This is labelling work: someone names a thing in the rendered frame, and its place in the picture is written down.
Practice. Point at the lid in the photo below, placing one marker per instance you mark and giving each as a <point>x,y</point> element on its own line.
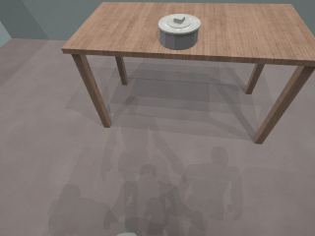
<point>189,25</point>

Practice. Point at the table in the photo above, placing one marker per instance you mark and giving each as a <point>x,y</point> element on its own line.
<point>253,33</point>

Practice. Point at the knob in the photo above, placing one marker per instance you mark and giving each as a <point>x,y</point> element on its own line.
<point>179,19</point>

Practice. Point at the pot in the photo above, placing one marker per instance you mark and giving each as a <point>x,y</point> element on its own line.
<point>178,41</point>

